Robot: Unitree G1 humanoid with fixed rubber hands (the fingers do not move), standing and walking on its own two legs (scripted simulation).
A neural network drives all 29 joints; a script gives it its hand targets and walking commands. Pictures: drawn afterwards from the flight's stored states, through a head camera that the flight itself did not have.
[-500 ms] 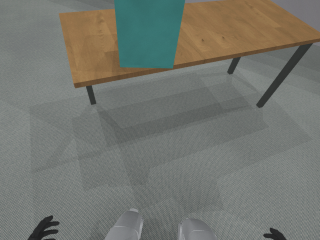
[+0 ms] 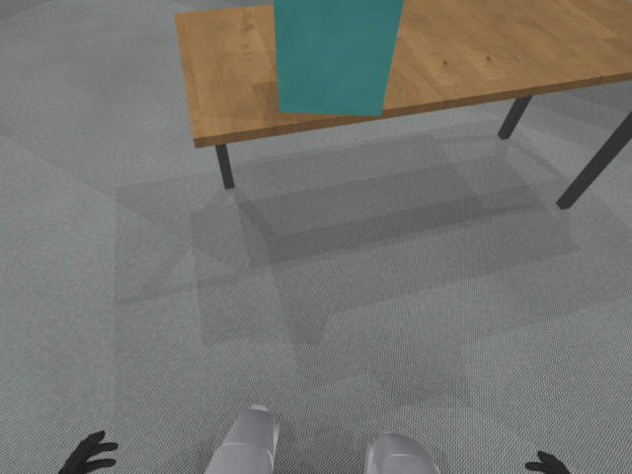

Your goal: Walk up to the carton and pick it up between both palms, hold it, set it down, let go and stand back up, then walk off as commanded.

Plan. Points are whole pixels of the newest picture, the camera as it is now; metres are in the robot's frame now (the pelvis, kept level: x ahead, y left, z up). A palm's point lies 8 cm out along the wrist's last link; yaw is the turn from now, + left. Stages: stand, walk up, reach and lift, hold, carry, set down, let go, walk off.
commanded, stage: walk up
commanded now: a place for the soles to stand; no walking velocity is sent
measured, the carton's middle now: (334, 18) +0.92 -0.02 +0.09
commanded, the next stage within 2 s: none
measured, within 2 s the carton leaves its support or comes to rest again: neither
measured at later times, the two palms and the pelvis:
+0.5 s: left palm out of the picture +0.06 +0.28 -0.11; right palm out of the picture +0.08 -0.36 -0.09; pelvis +0.00 -0.04 +0.00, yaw +4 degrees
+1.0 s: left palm out of the picture +0.07 +0.32 -0.11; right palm out of the picture +0.11 -0.32 -0.08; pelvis +0.01 -0.01 +0.00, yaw +8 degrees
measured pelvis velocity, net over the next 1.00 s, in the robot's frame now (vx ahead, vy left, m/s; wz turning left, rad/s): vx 0.01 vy -0.01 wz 0.14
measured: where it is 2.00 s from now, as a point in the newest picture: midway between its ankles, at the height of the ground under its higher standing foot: outside the picture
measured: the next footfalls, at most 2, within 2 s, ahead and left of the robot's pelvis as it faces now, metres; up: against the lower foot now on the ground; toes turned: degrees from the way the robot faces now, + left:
left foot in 0.02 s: +0.12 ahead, +0.16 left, +0.00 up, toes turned -6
right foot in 0.38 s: +0.04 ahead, -0.11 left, +0.00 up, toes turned -3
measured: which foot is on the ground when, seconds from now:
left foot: up 0.00-0.00, down 0.02-0.40, up 0.42-0.80, down 0.82-1.00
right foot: down 0.00-0.06, up 0.08-0.36, down 0.38-0.86, up 0.88-1.00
